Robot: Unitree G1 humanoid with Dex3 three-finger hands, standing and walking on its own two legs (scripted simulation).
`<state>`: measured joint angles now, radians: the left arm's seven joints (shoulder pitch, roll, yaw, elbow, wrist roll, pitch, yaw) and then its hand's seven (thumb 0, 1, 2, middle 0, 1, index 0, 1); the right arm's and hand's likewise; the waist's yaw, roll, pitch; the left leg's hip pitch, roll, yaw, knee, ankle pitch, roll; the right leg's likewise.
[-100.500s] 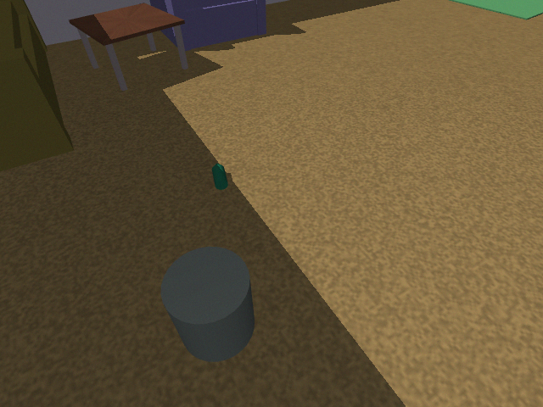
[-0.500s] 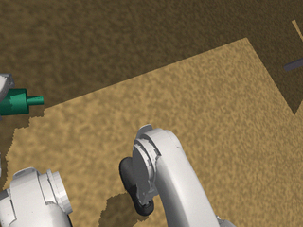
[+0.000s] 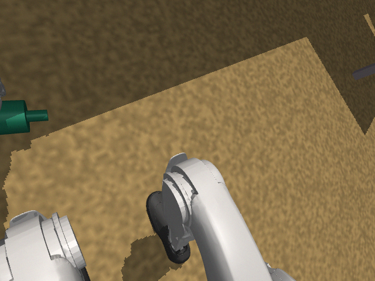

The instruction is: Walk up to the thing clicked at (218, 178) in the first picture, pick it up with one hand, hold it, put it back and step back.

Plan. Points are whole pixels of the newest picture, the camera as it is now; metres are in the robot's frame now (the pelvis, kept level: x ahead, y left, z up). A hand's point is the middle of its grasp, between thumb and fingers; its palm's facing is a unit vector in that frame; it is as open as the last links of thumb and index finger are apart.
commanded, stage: open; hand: left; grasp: from above
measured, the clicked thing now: out of the picture +0.51 +0.21 -0.28
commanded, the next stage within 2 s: withdraw in 0.22 s
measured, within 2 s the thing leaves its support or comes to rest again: neither
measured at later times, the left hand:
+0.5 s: hand out of the picture +0.49 +0.22 -0.23, palm faces -0.40 -0.03 -0.92, open 13.4 cm
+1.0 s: hand out of the picture +0.48 +0.22 -0.06, palm faces -0.49 -0.13 -0.86, open 14.1 cm
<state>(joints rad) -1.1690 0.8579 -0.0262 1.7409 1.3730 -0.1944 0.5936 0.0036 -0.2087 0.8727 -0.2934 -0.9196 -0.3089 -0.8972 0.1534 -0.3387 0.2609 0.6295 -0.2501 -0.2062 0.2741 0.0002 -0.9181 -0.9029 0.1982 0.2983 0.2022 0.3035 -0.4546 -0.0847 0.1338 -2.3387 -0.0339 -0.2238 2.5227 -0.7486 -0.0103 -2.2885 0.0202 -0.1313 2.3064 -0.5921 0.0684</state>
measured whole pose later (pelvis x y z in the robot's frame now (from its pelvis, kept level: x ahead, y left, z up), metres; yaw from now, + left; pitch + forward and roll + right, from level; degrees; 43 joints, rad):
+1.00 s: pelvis -0.01 -0.02 +0.06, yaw +8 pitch +35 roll -4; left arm -1.15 0.47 -0.14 1.45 1.03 0.08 0.20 0.00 -0.51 1.01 -0.11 -0.97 -0.09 -0.98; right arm 0.17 -0.32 0.05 0.71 -0.10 -0.01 0.20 0.00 -0.91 -0.90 0.20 0.30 0.20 0.30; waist -0.27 0.07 -0.10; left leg -2.18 -0.03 -0.09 2.26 -0.69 -0.02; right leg -2.19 0.00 -0.03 2.16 -0.58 0.02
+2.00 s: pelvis +0.00 +0.00 +0.17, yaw +10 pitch +33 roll -6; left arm -0.43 0.44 -0.02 0.63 0.53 0.13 0.07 0.01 0.77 0.90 -0.22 -0.35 -0.21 -0.34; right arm 0.16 -0.29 -0.03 0.60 0.00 0.05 0.05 0.01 -0.91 -0.90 0.20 0.30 0.20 0.30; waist -0.09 0.04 -0.21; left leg -1.85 -0.03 -0.09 1.94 -0.67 0.00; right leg -1.83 -0.03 -0.04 1.84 -0.58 0.04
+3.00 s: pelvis +0.09 +0.00 +0.40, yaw +13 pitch +11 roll -3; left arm 0.51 0.22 0.03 -0.13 -0.06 0.45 0.02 0.01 0.90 0.90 -0.20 -0.30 -0.20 -0.30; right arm 0.27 -0.22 0.04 0.50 0.01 -0.22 -0.18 0.01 -0.90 -0.90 0.20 0.30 0.20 0.30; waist -0.03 0.04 -0.17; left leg -0.68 0.01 -0.09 1.01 -0.52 -0.01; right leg -0.67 -0.01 -0.05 0.94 -0.45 0.02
